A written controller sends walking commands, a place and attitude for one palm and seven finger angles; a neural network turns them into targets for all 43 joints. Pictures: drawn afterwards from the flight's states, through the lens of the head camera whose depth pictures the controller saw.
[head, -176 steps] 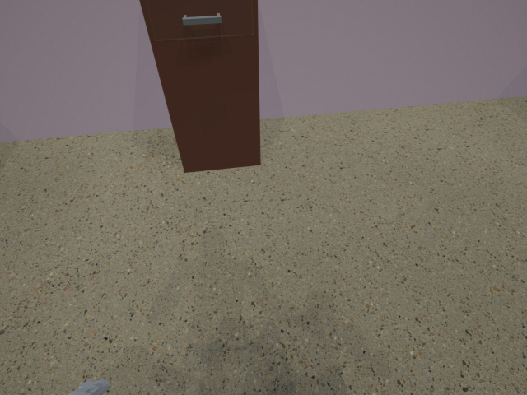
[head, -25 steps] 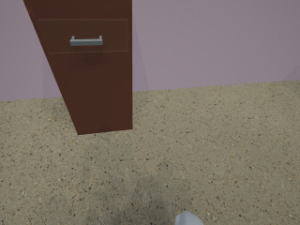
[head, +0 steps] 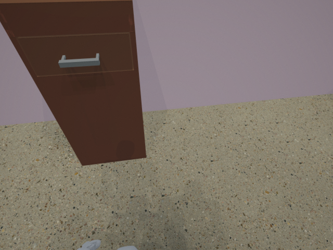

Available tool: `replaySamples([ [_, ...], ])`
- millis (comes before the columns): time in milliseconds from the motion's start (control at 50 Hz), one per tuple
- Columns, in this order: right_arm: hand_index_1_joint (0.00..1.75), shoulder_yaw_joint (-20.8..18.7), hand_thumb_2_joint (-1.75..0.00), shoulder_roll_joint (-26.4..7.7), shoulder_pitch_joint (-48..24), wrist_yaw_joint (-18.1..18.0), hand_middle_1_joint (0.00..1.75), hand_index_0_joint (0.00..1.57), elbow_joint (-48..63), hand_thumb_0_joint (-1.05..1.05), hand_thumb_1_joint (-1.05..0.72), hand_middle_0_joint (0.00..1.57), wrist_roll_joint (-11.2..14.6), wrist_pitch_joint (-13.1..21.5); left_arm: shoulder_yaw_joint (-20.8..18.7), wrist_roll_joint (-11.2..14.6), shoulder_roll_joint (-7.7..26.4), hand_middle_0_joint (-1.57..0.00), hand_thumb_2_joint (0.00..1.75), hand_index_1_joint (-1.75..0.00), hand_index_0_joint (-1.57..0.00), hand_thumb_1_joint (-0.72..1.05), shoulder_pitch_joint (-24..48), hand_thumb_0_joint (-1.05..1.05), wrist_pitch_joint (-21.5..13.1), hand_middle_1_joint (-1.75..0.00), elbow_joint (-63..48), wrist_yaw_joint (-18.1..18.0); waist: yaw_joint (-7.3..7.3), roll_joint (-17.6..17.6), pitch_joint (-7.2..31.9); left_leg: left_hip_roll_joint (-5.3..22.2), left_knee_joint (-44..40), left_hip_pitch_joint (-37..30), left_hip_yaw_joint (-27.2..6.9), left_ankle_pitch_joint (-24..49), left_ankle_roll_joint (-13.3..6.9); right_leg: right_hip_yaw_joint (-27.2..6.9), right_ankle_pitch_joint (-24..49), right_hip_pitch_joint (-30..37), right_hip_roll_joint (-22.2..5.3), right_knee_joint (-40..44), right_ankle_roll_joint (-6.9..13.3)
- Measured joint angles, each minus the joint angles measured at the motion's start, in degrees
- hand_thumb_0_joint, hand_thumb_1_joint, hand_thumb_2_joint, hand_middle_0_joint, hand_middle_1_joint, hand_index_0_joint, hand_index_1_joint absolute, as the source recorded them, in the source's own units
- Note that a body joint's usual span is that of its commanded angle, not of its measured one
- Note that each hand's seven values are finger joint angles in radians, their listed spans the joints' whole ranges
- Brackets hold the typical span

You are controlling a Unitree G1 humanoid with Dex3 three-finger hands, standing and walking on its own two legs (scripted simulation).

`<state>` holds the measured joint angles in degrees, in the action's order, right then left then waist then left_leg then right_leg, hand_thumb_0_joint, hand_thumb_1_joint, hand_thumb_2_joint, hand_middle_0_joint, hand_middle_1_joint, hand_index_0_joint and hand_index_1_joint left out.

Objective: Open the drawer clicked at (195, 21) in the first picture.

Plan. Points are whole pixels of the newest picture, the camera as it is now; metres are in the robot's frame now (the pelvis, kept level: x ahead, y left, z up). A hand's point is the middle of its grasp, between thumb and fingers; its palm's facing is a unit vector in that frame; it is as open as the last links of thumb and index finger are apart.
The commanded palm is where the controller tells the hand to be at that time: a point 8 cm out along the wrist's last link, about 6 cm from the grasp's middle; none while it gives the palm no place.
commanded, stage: turn to face it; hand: left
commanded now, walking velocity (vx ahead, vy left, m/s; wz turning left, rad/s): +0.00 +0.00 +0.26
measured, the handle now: (80, 59) +0.75 +0.35 +0.05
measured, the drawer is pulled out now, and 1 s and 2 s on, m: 0.00 0.00 0.00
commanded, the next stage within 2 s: take the last steps up to it in 0.20 s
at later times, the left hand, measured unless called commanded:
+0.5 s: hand out of the picture +0.00 +0.21 -0.16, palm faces +0.12 -0.96 -0.24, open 7.4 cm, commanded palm none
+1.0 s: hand out of the picture -0.02 +0.17 -0.17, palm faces +0.29 -0.95 -0.12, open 7.4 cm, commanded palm none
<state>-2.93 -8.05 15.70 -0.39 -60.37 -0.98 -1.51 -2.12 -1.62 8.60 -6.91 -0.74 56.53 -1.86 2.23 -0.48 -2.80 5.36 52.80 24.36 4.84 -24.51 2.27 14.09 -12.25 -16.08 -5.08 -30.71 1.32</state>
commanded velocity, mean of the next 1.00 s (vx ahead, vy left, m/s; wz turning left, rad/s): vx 0.21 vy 0.01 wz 0.11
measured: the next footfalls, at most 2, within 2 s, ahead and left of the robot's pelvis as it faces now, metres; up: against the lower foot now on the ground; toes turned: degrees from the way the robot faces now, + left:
left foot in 0.08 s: +0.09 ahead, +0.12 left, +0.00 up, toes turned +9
right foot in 0.54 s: +0.06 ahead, -0.10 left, +0.00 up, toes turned +1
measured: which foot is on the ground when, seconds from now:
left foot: up 0.00-0.06, down 0.08-0.56, up 0.58-0.96, down 0.98-1.00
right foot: down 0.00-0.10, up 0.12-0.52, down 0.54-1.00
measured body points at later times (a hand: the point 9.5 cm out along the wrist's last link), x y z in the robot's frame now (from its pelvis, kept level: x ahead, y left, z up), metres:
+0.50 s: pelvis +0.02 +0.02 +0.01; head +0.03 +0.01 +0.46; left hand +0.00 +0.26 -0.14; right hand +0.09 -0.21 -0.15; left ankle +0.05 +0.11 -0.73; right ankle +0.01 -0.11 -0.71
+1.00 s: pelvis +0.12 +0.06 -0.01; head +0.15 +0.07 +0.44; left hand -0.04 +0.22 -0.15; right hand +0.23 -0.16 -0.16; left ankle +0.16 +0.18 -0.74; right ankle +0.02 -0.10 -0.73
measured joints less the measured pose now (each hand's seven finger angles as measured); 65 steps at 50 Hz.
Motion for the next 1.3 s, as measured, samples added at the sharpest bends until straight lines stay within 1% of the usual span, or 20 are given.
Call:
replaySamples([
  [80,0.30,-0.2,-0.90,-1.9,-1.9,0.1,0.29,0.20,2.0,0.01,-0.93,0.19,-0.2,0.5,-0.3,0.2,1.1,-0.21,0.90,-0.30,-0.20,0.92,-1.9,-0.01,1.2,-0.30,0.0,0.2,-1.18,0.7,0.7,-0.5,-13.9,-5.2,1.3,5.6,-0.3,1.2,-2.5,0.0,-1.2,-3.6,-1.7],
  [100,0.30,-0.3,-0.90,-2.0,-2.3,0.2,0.29,0.20,2.3,0.01,-0.93,0.19,-0.3,0.7,-0.5,0.4,1.7,-0.21,0.90,-0.30,-0.20,0.92,-2.5,-0.01,1.7,-0.30,0.1,0.3,-1.36,1.5,0.8,-1.2,-14.1,-5.3,1.4,6.5,-1.9,0.7,-4.2,-0.5,-1.8,-5.5,-2.3],
  [160,0.30,0.1,-0.90,-2.0,-3.1,-0.1,0.29,0.20,3.3,0.01,-0.93,0.19,-0.8,1.1,-1.1,0.5,3.0,-0.20,0.90,-0.30,-0.20,0.91,-4.2,0.00,3.3,-0.30,1.0,0.4,-1.84,2.7,0.7,-2.5,-15.1,-6.0,1.7,7.1,-5.3,-4.9,-13.7,-4.2,-0.6,-16.3,-3.5],
  [220,0.30,0.6,-0.90,-1.8,-3.7,-0.7,0.29,0.20,3.5,0.01,-0.92,0.19,-0.6,1.5,-1.6,0.3,4.0,-0.20,0.90,-0.30,-0.20,0.91,-5.4,0.00,3.5,-0.30,2.1,0.8,-2.45,3.0,0.3,-3.8,-20.6,-8.2,1.6,10.0,-5.8,-8.8,-11.9,-7.4,0.4,-25.5,-4.1],
  [280,0.30,1.0,-0.90,-1.7,-4.2,-0.8,0.29,0.20,3.4,0.00,-0.92,0.20,-0.2,1.6,-1.6,0.4,4.5,-0.20,0.90,-0.29,-0.20,0.91,-6.7,0.00,3.5,-0.30,2.8,0.8,-3.00,2.7,0.2,-4.9,-25.5,-9.9,1.4,12.7,-6.2,-10.5,-10.0,-8.1,0.5,-27.9,-4.8],
  [400,0.30,0.7,-0.90,-1.4,-4.6,-0.8,0.29,0.20,2.8,0.00,-0.92,0.20,-0.2,1.6,-1.1,0.3,4.4,-0.20,0.90,-0.29,-0.20,0.91,-8.8,0.00,3.6,-0.30,4.2,0.6,-2.89,1.2,0.3,-5.9,-29.2,-11.1,0.6,14.8,-6.2,-11.5,-12.1,-4.7,0.6,-21.1,-5.3],
  [520,0.30,0.2,-0.90,-2.2,-2.3,-0.2,0.30,0.21,0.8,0.00,-0.92,0.20,-0.4,1.4,0.2,0.0,2.1,-0.20,0.90,-0.29,-0.20,0.91,-10.0,0.01,1.9,-0.30,4.7,1.4,-1.95,-0.8,1.4,-6.2,-27.0,-10.4,-0.5,13.6,-5.1,-9.7,-11.4,2.6,1.8,-5.5,-3.6],
  [560,0.30,0.0,-0.90,-2.3,-0.9,-0.1,0.30,0.21,-0.1,0.00,-0.92,0.20,0.0,1.1,0.5,-0.3,1.3,-0.20,0.90,-0.29,-0.20,0.91,-10.8,0.00,0.5,-0.30,4.5,1.5,-2.26,-1.0,1.9,-6.5,-22.3,-8.7,-0.9,9.3,-4.4,-9.2,-7.3,5.4,2.1,0.8,-2.3],
  [620,0.30,-0.4,-0.90,-2.9,0.8,0.8,0.29,0.20,-1.7,0.00,-0.92,0.20,-0.4,-0.5,0.7,-0.2,-0.8,-0.20,0.90,-0.30,-0.20,0.91,-13.0,0.00,-0.8,-0.30,4.5,1.1,-3.34,-2.2,2.9,-5.9,-8.3,-3.8,-2.0,1.9,-3.6,-8.2,-5.8,7.0,2.6,1.7,-0.4],
  [660,0.30,-0.7,-0.90,-3.0,1.0,1.4,0.29,0.20,-2.2,0.01,-0.92,0.20,-0.6,-0.7,0.9,-0.2,-1.8,-0.20,0.90,-0.30,-0.20,0.90,-15.1,0.00,-1.6,-0.30,5.1,0.9,-3.49,-1.8,3.3,-5.0,-1.0,-0.5,-1.9,4.6,-3.1,-8.3,-4.9,9.0,2.4,4.8,-0.3],
  [720,0.30,-1.2,-0.90,-3.1,1.0,1.8,0.29,0.20,-1.7,0.01,-0.92,0.20,-0.6,0.0,1.4,0.0,-3.1,-0.20,0.90,-0.30,-0.20,0.90,-17.4,0.00,-2.2,-0.30,6.5,1.0,-2.76,-1.5,2.9,-2.7,3.4,3.2,-1.9,10.0,-2.0,-7.6,-3.5,11.9,2.3,9.2,-0.6],
  [780,0.30,-1.4,-0.90,-3.0,0.6,1.9,0.29,0.20,-1.4,0.01,-0.92,0.20,-0.5,0.4,1.6,-0.1,-4.1,-0.20,0.90,-0.30,-0.20,0.90,-18.8,0.00,-2.7,-0.30,7.8,1.1,-2.66,-1.3,2.0,-0.7,1.8,5.0,-1.8,12.5,-1.2,-6.6,-3.3,13.9,2.1,11.7,-0.9],
  [840,0.30,-1.3,-0.90,-2.7,-0.6,2.0,0.29,0.20,-1.4,0.01,-0.92,0.19,-0.4,0.4,1.6,-0.2,-4.7,-0.20,0.90,-0.30,-0.20,0.90,-19.8,0.00,-3.1,-0.30,8.8,1.1,-3.49,-0.9,1.1,0.3,-3.6,4.8,-1.0,12.5,-1.1,-6.0,-4.1,15.2,1.5,12.5,-1.5],
  [940,0.30,-0.7,-0.90,-2.0,-3.9,2.0,0.29,0.20,-0.6,0.01,-0.92,0.19,-0.3,1.2,1.2,-0.3,-4.4,-0.21,0.90,-0.30,-0.20,0.90,-20.9,0.00,-2.7,-0.30,10.0,1.1,-5.29,0.3,-0.4,-0.4,-14.7,0.4,1.5,10.9,-2.0,-5.6,-8.0,16.1,0.0,9.8,-3.6],
  [980,0.30,-0.3,-0.90,-1.9,-5.0,1.8,0.29,0.20,0.4,0.01,-0.92,0.19,-0.4,2.6,0.8,-0.1,-4.0,-0.21,0.90,-0.30,-0.20,0.90,-21.8,0.00,-2.3,-0.30,10.4,1.1,-5.42,0.6,-0.6,-1.1,-21.1,-4.0,2.9,12.0,-2.7,-6.1,-11.6,15.0,-0.7,4.7,-4.4],
  [1000,0.30,-0.3,-0.90,-1.8,-5.7,1.5,0.29,0.20,0.8,0.01,-0.92,0.19,-0.6,3.5,0.7,0.1,-3.8,-0.21,0.90,-0.30,-0.20,0.90,-21.7,0.00,-1.9,-0.30,10.7,1.2,-5.07,0.9,-0.9,-1.2,-20.8,-4.2,3.3,14.0,-3.2,-6.4,-13.8,12.8,-1.4,-1.0,-3.9],
  [1040,0.30,0.0,-0.90,-0.8,-6.7,0.8,0.29,0.20,1.5,0.01,-0.92,0.19,-0.6,4.7,0.4,0.2,-2.7,-0.21,0.90,-0.30,-0.20,0.90,-20.0,0.00,-0.6,-0.30,11.0,1.2,-4.79,2.2,-2.0,-1.7,-17.3,-4.5,4.5,10.7,-3.7,-9.5,-16.9,6.3,-1.6,-16.8,-2.2],
  [1100,0.30,-0.5,-0.90,0.0,-6.1,-0.6,0.29,0.20,2.0,-0.01,-0.94,0.20,-0.1,5.5,-0.5,0.1,-1.0,-0.20,0.90,-0.30,-0.20,0.90,-16.4,0.01,0.2,-0.30,10.4,1.5,-3.90,2.6,-1.7,-2.2,-20.1,-8.2,5.8,8.9,-3.5,-10.4,-13.0,-3.1,-1.1,-31.9,-1.1],
  [1160,0.30,-0.4,-0.90,-0.6,-4.5,-1.1,0.29,0.20,1.5,-0.02,-0.96,0.20,-0.3,5.8,-1.2,-0.1,0.6,-0.20,0.90,-0.29,-0.20,0.91,-12.2,0.01,0.2,-0.30,7.9,1.8,-3.27,2.5,-0.7,-3.1,-25.2,-12.0,6.4,10.1,-3.6,-9.4,-8.7,-8.9,-1.5,-31.9,-1.5],
  [1300,0.30,0.2,-0.90,-0.8,0.4,-0.5,0.29,0.20,-1.6,-0.01,-0.93,0.20,-0.7,4.3,-1.3,0.0,2.3,-0.20,0.90,-0.29,-0.20,0.91,-3.6,0.00,-0.1,-0.30,2.1,2.1,-1.77,1.2,0.0,-3.8,-29.4,-18.1,6.5,8.5,-2.3,-8.1,-4.4,-9.9,-1.2,-13.5,-2.2],
])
